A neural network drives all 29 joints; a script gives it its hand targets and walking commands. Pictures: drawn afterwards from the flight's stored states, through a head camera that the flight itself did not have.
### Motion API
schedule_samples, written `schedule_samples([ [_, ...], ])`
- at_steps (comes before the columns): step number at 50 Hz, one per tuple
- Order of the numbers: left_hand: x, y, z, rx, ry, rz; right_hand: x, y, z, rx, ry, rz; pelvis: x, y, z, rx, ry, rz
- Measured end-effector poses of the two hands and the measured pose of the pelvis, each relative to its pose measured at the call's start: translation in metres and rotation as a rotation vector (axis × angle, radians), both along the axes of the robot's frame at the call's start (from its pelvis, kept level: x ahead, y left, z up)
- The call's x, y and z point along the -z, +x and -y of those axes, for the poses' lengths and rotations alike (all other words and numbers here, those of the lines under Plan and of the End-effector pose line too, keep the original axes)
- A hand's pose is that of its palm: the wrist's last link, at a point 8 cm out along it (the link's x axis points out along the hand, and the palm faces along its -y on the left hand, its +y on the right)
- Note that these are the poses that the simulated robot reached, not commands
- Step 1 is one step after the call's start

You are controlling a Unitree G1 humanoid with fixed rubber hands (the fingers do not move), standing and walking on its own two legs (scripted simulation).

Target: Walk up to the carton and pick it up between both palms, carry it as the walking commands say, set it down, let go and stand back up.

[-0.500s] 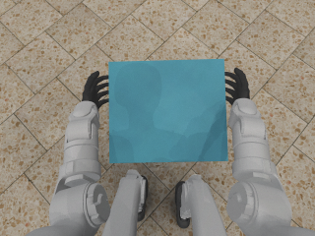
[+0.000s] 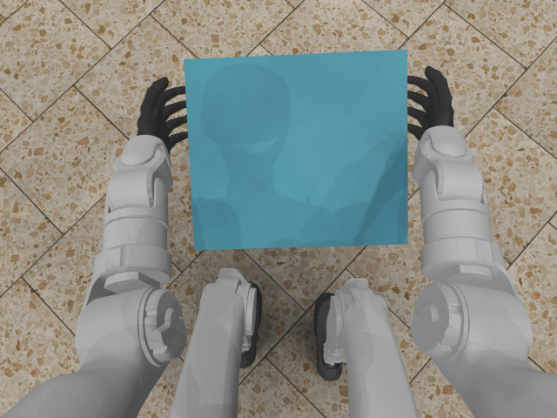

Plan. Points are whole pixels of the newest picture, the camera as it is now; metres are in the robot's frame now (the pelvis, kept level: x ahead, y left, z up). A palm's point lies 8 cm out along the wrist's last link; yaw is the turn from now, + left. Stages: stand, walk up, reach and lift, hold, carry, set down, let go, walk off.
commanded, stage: set down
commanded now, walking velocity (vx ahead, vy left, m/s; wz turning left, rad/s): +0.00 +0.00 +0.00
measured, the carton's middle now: (295, 159) +0.48 +0.02 -0.20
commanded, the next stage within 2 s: none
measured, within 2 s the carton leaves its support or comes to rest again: neither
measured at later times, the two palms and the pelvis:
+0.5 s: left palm (177, 144) +0.49 +0.21 -0.17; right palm (407, 136) +0.52 -0.16 -0.16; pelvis -0.01 +0.00 -0.07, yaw +1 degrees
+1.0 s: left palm (192, 149) +0.51 +0.21 -0.25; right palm (390, 141) +0.54 -0.16 -0.25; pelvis -0.01 +0.00 -0.12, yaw +1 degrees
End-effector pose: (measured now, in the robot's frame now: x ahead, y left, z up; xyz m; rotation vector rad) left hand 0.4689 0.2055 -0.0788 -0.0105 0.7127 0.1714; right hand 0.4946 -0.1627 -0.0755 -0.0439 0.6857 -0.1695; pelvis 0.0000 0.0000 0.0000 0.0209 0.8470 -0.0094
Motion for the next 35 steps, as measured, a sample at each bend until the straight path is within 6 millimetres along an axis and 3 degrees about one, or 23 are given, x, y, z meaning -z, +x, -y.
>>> schedule_samples([
  [35, 0.123, 0.030, -0.005, -0.019, 0.027, -0.005, 0.126, 0.032, -0.004, -0.047, 0.017, -0.003, 0.091, -0.011, -0.002, -0.002, 0.009, -0.009],
])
